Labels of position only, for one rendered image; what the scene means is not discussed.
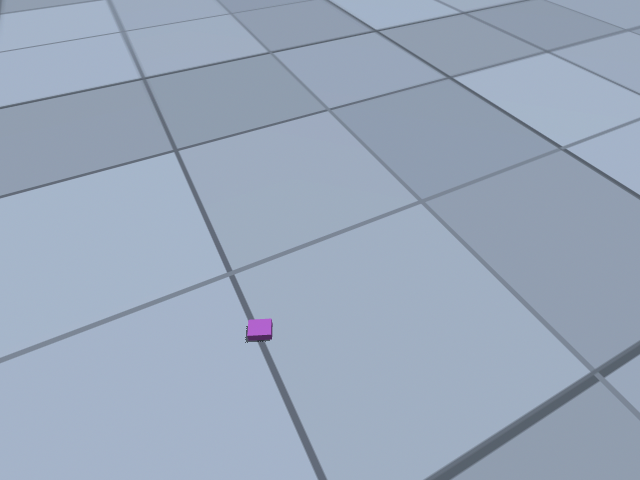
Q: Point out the small box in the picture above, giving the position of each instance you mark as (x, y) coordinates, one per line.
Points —
(259, 329)

